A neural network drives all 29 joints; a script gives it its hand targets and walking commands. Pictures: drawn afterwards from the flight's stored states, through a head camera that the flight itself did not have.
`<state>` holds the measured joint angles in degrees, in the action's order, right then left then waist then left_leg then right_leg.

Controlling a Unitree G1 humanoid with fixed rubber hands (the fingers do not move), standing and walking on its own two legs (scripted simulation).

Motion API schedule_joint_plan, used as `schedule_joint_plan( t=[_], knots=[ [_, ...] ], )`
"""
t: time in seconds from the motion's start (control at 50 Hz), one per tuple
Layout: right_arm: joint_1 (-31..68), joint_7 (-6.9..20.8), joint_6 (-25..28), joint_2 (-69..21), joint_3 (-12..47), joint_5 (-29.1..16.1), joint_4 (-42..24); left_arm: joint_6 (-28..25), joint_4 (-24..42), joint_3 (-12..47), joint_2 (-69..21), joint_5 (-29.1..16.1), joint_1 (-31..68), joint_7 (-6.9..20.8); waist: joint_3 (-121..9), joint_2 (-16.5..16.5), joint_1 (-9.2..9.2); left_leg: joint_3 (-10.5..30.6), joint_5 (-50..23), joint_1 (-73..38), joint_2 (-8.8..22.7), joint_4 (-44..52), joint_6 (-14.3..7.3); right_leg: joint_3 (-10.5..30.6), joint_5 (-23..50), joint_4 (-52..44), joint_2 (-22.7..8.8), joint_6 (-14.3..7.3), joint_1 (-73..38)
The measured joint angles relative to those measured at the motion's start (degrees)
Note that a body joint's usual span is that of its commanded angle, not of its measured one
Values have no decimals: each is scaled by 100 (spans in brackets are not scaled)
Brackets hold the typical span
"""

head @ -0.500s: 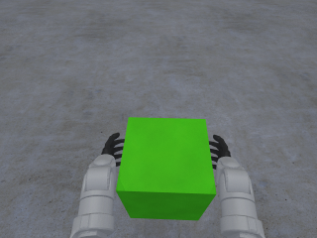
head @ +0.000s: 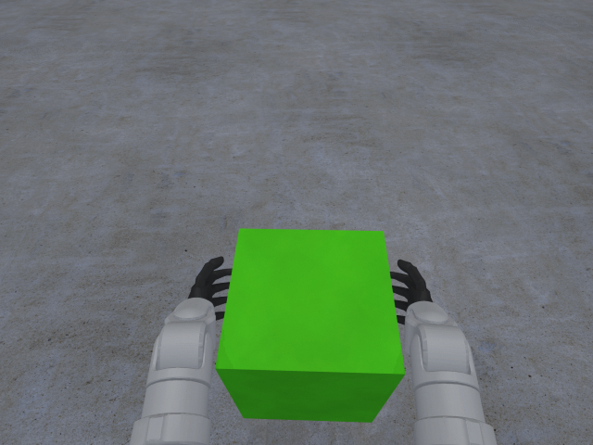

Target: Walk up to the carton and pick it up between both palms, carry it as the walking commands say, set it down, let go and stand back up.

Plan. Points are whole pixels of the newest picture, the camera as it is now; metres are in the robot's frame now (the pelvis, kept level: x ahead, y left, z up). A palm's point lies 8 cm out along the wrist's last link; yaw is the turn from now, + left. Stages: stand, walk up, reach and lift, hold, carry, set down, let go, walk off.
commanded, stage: reach and lift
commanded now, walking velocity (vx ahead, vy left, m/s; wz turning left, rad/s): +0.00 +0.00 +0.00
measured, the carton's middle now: (309, 330) +0.29 +0.00 -0.04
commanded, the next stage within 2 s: hold in 0.04 s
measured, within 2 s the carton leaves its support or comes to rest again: neither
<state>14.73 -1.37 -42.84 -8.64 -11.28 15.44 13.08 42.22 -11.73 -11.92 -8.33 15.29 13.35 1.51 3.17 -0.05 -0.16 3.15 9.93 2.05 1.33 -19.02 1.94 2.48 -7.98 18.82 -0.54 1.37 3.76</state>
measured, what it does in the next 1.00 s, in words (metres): stands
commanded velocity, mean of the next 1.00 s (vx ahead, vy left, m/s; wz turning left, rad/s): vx -0.04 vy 0.04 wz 0.00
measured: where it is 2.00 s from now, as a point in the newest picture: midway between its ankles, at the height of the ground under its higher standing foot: outside the picture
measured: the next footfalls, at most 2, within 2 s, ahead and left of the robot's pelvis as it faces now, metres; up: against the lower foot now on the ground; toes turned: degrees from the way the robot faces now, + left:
right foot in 1.38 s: -0.06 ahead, -0.02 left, +0.00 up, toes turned -10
left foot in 1.72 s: -0.06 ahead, +0.33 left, +0.00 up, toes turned +1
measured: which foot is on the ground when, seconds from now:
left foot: down 0.00-1.00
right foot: down 0.00-1.00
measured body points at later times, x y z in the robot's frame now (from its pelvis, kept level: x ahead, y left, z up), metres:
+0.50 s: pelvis -0.01 +0.00 +0.00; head -0.04 +0.00 +0.45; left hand +0.29 +0.15 +0.03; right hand +0.29 -0.15 +0.03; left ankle +0.02 +0.14 -0.75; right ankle +0.04 -0.13 -0.75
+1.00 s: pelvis +0.00 +0.01 -0.01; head -0.03 +0.01 +0.44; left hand +0.29 +0.16 +0.03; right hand +0.30 -0.14 +0.03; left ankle +0.01 +0.13 -0.74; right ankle +0.04 -0.13 -0.75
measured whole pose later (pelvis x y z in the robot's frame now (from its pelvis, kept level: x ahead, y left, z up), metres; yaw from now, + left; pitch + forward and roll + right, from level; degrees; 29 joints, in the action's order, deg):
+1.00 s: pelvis +0.00 +0.01 -0.01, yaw +1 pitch -2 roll -1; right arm 13.1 -2.5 -45.6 -7.9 -10.4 12.0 6.2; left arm 44.0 -7.0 -9.6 -8.2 11.7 12.3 -0.4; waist -1.4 -0.6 0.8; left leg 0.4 20.4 16.4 0.8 -36.8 0.7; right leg 1.6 -12.7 29.5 -1.1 1.8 14.8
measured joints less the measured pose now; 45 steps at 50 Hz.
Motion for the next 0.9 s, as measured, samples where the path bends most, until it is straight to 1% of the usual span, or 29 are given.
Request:
schedule_joint_plan(
  t=[0.22, 0.4, 0.58, 0.76, 0.86, 0.9],
  knots=[
    [6, 49, -18, -1, -56, 40, 57, 62, -55, 9, -8, 21, 37, -16, 6, -23, -2, -11, -22, 0, -35, -46, -21, 20, 27, 38, -30, 19, -2],
    [155, 61, -2, -36, -166, 84, 138, 4, -134, -80, -28, 39, 131, -11, 48, 6, 8, 5, -15, 84, -42, -155, -14, 12, 8, 161, -29, 13, 85],
    [275, 80, 19, -69, -270, 148, 238, -24, -244, -194, -55, 70, 246, 3, 67, -40, 5, 26, 4, 147, -32, -202, 0, -3, -20, 220, -15, -3, 149],
    [150, 61, 11, -36, -145, 85, 120, 3, -115, -97, -29, 33, 138, -8, 5, -75, -7, 37, 5, 73, -4, -79, 22, -16, -42, 137, 7, -24, 91],
    [-43, 32, -30, 10, 50, 52, 4, 39, -7, -7, 3, -25, -21, -5, 11, -52, -2, 41, -2, -16, 13, 18, 26, -23, -39, 48, 19, -31, 6],
    [-76, 33, -82, 23, 13, 20, -79, 76, -5, 65, 5, -72, -12, -47, -166, -62, -8, 65, 147, 388, 14, -393, 32, -57, -147, 335, 32, -25, 339]
  ],
)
